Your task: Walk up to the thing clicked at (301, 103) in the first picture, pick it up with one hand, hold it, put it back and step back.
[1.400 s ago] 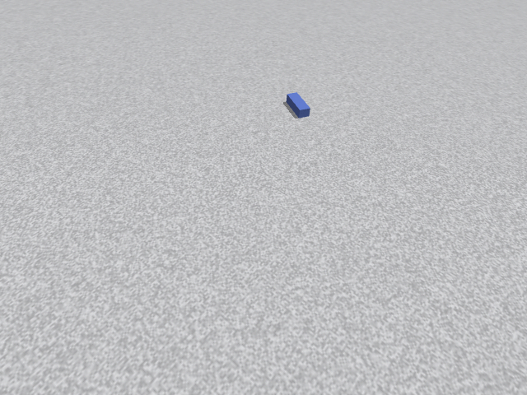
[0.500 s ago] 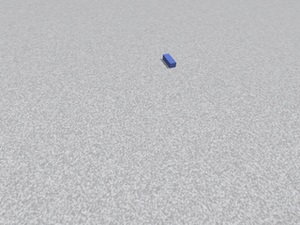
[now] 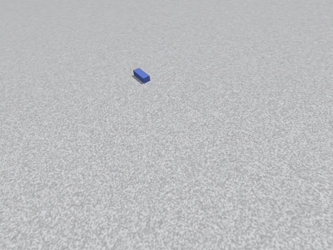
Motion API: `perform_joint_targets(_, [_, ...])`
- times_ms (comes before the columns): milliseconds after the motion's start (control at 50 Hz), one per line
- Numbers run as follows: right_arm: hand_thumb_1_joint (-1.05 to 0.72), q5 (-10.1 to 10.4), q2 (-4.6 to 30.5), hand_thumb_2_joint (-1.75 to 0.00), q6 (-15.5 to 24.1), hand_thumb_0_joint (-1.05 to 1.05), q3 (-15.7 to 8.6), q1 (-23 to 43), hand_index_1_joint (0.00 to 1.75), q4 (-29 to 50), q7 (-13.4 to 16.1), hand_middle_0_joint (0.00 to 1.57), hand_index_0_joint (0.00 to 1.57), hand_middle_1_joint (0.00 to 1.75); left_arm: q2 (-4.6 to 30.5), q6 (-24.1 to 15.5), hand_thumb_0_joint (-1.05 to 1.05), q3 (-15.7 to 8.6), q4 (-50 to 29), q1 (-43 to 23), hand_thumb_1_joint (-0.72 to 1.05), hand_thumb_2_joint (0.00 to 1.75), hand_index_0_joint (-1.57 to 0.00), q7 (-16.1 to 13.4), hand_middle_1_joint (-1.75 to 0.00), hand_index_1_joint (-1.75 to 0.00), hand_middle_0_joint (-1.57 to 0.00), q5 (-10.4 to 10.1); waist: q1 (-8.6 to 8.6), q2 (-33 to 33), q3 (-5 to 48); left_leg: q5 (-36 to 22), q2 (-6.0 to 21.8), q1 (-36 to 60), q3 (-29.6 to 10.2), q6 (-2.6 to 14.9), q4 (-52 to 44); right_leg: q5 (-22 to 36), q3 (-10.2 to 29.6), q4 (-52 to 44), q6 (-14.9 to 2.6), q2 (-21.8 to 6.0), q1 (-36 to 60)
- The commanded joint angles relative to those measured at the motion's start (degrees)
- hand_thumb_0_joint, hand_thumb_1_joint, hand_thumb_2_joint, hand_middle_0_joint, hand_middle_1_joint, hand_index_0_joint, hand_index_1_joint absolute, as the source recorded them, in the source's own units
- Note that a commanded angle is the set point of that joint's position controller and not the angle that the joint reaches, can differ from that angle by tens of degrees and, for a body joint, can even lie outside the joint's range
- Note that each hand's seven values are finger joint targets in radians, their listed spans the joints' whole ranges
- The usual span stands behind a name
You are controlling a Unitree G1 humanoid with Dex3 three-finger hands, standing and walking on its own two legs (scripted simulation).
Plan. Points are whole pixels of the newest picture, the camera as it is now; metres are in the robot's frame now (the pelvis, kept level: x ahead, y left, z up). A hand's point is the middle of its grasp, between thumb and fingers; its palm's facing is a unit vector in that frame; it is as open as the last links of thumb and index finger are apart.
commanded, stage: walk up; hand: left
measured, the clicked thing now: (141, 75) +1.97 +0.34 -0.74
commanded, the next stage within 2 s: none
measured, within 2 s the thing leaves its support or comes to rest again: neither
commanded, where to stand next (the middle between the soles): +1.45 +0.47 m, yaw -52 degrees
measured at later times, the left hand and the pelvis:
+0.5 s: hand (66, 194) +0.35 +0.36 -0.16, palm faces -0.26 -0.86 -0.44, open 7.4 cm; pelvis +0.25 +0.07 -0.03, yaw -14 degrees
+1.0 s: hand (110, 107) +0.75 +0.28 -0.13, palm faces -0.44 -0.77 -0.46, open 7.4 cm; pelvis +0.49 +0.11 -0.02, yaw -27 degrees
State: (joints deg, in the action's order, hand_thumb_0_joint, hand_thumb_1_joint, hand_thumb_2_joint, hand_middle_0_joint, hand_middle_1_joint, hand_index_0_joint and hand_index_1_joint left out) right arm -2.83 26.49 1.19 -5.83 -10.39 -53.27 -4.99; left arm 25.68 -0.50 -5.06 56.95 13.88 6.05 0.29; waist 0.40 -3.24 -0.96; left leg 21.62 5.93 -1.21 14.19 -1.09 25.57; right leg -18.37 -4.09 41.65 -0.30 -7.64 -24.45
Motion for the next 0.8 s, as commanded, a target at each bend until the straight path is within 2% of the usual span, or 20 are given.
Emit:
perform_joint_targets(0, [-0.9,-0.2,8.9,-0.9,1.7,0.0,-2.3,13.1,0.3,10.3,-0.1,0.2,0.2,0.3,13.7,-2.9,0.0,-4.2,0.8,13.1,0.9,0.9,-0.2,-2.0,-0.3,-0.3,-0.2,0.4,-8.74,12.2,1.5,18.1,1.4,-29.0,-0.5,6.49,17.5,2.3,-3.7,-4.9,-1.87,5.1,27.7])
perform_joint_targets(20, [-0.9,-0.2,5.6,-0.9,1.6,0.0,-0.9,12.9,0.3,11.7,-0.5,0.2,0.2,0.3,17.8,-3.4,0.0,-5.5,1.3,19.3,0.9,0.9,-0.2,-3.4,-0.3,-0.3,-0.2,0.7,-12.29,24.5,0.8,21.5,-4.4,-42.9,-0.8,3.75,36.4,-14.2,10.4,-12.0,-6.03,-0.1,32.7])
perform_joint_targets(40, [-0.9,0.4,4.4,-0.9,1.4,0.0,0.2,13.2,0.3,13.7,-1.3,0.2,0.2,0.3,18.2,-3.4,0.0,-5.4,-1.0,17.7,0.9,0.9,-0.2,-4.4,-0.3,-0.3,-0.2,0.6,-11.01,25.2,-2.3,18.6,-6.0,-49.9,-9.5,1.7,45.9,-33.7,33.0,-24.4,-9.36,-8.6,28.2])
perform_joint_targets(60, [-0.9,0.7,8.1,-0.9,1.2,0.0,-0.6,13.0,0.3,14.5,-1.6,0.2,0.2,0.3,18.9,-3.7,0.0,-4.5,-3.6,10.8,0.9,0.9,-0.2,-4.9,-0.3,-0.3,-0.2,0.0,-6.88,16.9,-4.2,12.9,-3.6,-48.6,-18.2,0.61,45.0,-40.5,49.7,-35.0,-13.88,-15.6,22.2])
perform_joint_targets(80, [-0.9,0.7,10.7,-0.9,1.7,0.0,-1.2,13.3,0.3,14.4,-1.7,0.2,0.2,0.3,21.8,-4.4,0.0,-4.7,-6.0,6.4,0.9,0.9,-0.2,-5.3,-0.3,-0.3,-0.2,-0.3,-4.79,15.0,-4.1,12.4,-1.0,-48.5,-20.3,1.1,45.1,-44.1,53.7,-38.9,-17.09,-17.8,21.2])
perform_joint_targets(140, [-0.9,1.5,12.7,-0.9,1.8,0.0,-1.3,10.1,0.3,11.7,-1.6,0.2,0.2,0.3,20.2,-5.5,0.0,-3.9,-7.5,1.8,0.9,0.9,-0.2,-6.6,-0.3,-0.3,-0.2,-0.9,-1.45,9.3,-2.7,2.9,3.1,-41.4,-21.6,1.53,39.7,-23.4,35.2,-31.8,-12.37,-13.4,16.6])
perform_joint_targets(220, [-0.9,0.7,13.4,-0.9,0.0,0.0,-2.3,6.0,0.3,11.8,-3.1,0.2,0.2,0.3,19.2,-6.8,0.0,-3.0,-8.7,-1.1,0.9,0.9,-0.2,-7.1,-0.3,-0.3,-0.2,-1.1,1.03,8.3,-5.0,-6.5,1.7,-33.8,-17.9,0.73,31.7,-20.1,23.5,-32.3,-9.02,-7.1,5.3])
perform_joint_targets(300, [-0.9,0.9,11.3,-0.9,-1.4,0.0,-2.7,7.2,0.3,13.0,-4.6,0.2,0.2,0.3,19.1,-7.1,0.0,-2.9,-9.3,-1.4,0.9,0.9,-0.2,-7.0,-0.3,-0.3,-0.2,-0.7,1.64,8.2,-6.9,-15.1,2.0,-31.4,-16.2,-1.11,25.3,-14.8,16.4,-33.2,-9.27,-3.2,0.5])
perform_joint_targets(380, [-0.9,0.8,9.7,-0.9,-0.3,0.0,-3.0,6.6,0.3,13.5,-4.4,0.2,0.2,0.3,18.9,-6.9,0.0,-3.1,-8.7,-0.4,0.9,0.9,-0.2,-7.0,-0.3,-0.3,-0.2,0.3,1.97,7.1,-2.7,-16.9,2.0,-20.0,-14.2,-0.13,14.7,-4.9,12.3,-26.9,-8.26,-2.7,2.8])
perform_joint_targets(420, [-0.9,0.7,10.0,-0.9,-0.2,0.0,-4.0,0.6,0.3,11.9,-4.1,0.2,0.2,0.3,19.0,-6.4,0.0,-3.0,-8.9,-3.0,0.9,0.9,-0.2,-7.4,-0.3,-0.3,-0.2,0.7,5.61,8.3,0.9,-12.3,1.2,-11.1,-13.3,0.94,12.5,-0.6,13.5,-19.6,-8.42,-4.8,1.3])
perform_joint_targets(440, [-0.9,0.5,11.5,-0.9,0.1,0.0,-4.8,-6.8,0.3,9.6,-3.4,0.2,0.2,0.3,17.4,-6.1,0.0,-2.4,-9.4,-3.5,0.9,0.9,-0.2,-7.7,-0.3,-0.3,-0.2,0.9,9.08,3.9,4.8,-9.3,0.0,-2.3,-13.7,1.84,9.9,4.3,11.7,-7.3,-7.19,-2.8,-0.6])
perform_joint_targets(460, [-0.9,0.0,14.5,-0.9,0.7,0.0,-6.3,-16.2,0.3,6.7,-2.2,0.2,0.2,0.3,12.7,-5.8,0.0,-1.0,-8.7,-0.2,0.9,0.9,-0.2,-7.9,-0.3,-0.3,-0.2,1.1,12.75,-7.1,9.2,1.0,-0.2,9.6,-17.3,2.85,6.8,5.3,7.5,13.5,-4.63,2.3,-7.8])
perform_joint_targets(480, [-0.9,-0.5,17.9,-0.9,1.3,0.0,-6.9,-19.6,0.3,6.7,-0.8,0.2,0.2,0.3,6.2,-5.6,0.0,1.5,-8.4,3.1,0.9,0.9,-0.2,-8.1,-0.3,-0.3,-0.2,1.0,13.35,-19.4,8.2,17.2,10.7,11.4,-32.9,2.57,-2.1,-11.4,7.0,28.7,-2.46,9.2,-18.8])
perform_joint_targets(500, [-0.9,0.9,21.8,-0.9,2.2,0.0,-7.2,-10.1,0.3,9.2,0.1,0.2,0.2,0.3,7.0,-5.4,0.0,2.1,-7.9,8.9,0.9,0.9,-0.2,-8.8,-0.3,-0.3,-0.2,-0.8,6.48,-22.7,6.4,23.6,18.3,8.0,-52.1,4.98,-16.4,-11.1,6.4,36.2,-3.88,12.1,-23.9])
perform_joint_targets(520, [-0.9,2.5,22.4,-0.9,1.9,0.0,-7.7,-2.9,0.3,10.4,0.2,0.2,0.2,0.3,9.6,-5.2,0.0,2.0,-6.8,9.0,0.9,0.9,-0.2,-9.4,-0.3,-0.3,-0.2,-0.4,3.35,-19.5,4.8,27.7,18.7,-1.5,-55.0,6.89,-20.9,-7.4,10.9,40.0,-5.41,5.6,-19.3])
perform_joint_targets(560, [-0.9,1.3,15.6,-0.9,2.1,0.0,-5.9,1.4,0.3,12.1,0.4,0.2,0.2,0.3,13.6,-5.2,0.0,0.6,-4.9,4.9,0.9,0.9,-0.2,-8.2,-0.3,-0.3,-0.2,-1.6,2.51,-10.5,1.0,14.9,12.7,-10.6,-36.8,1.34,-18.2,2.4,11.1,33.4,-3.36,2.5,-13.7])
perform_joint_targets(600, [-0.9,1.0,11.6,-0.9,2.6,0.0,-4.8,-1.1,0.3,11.2,0.7,0.2,0.2,0.3,14.9,-4.4,0.0,-0.9,-3.3,5.4,0.9,0.9,-0.2,-7.3,-0.3,-0.3,-0.2,-2.7,2.55,-8.0,2.2,-0.9,8.2,-7.0,-22.6,1.15,-11.5,6.2,9.0,25.0,-2.21,1.8,-11.7])
perform_joint_targets(660, [-0.9,0.8,9.0,-0.9,3.2,0.0,-4.0,-7.1,0.3,9.5,1.1,0.2,0.2,0.3,11.1,-3.8,0.0,0.0,-4.5,2.0,0.9,0.9,-0.2,-6.7,-0.3,-0.3,-0.2,-2.3,3.86,-4.2,3.3,-22.7,7.4,0.1,-16.2,2.89,-9.2,6.1,6.8,18.4,-0.65,3.6,-12.2])
perform_joint_targets(680, [-0.9,0.5,8.7,-0.9,3.1,0.0,-3.9,-8.5,0.3,9.3,1.3,0.2,0.2,0.3,10.2,-3.6,0.0,0.2,-5.7,-0.9,0.9,0.9,-0.2,-6.6,-0.3,-0.3,-0.2,-2.1,4.48,-3.9,2.0,-27.6,6.6,-0.9,-14.0,1.87,-9.6,6.3,5.8,15.8,-0.58,4.2,-11.6])
perform_joint_targets(780, [-0.9,-0.7,9.0,-0.9,1.8,0.0,-4.1,-6.7,0.3,11.9,1.2,0.2,0.2,0.3,7.9,-2.7,0.0,0.9,-8.7,-6.7,0.9,0.9,-0.2,-6.7,-0.3,-0.3,-0.2,-2.3,5.01,-4.9,-1.2,-34.2,5.1,-3.6,-6.7,1.17,-10.5,10.3,-2.4,-1.2,-1.06,5.9,-5.1])
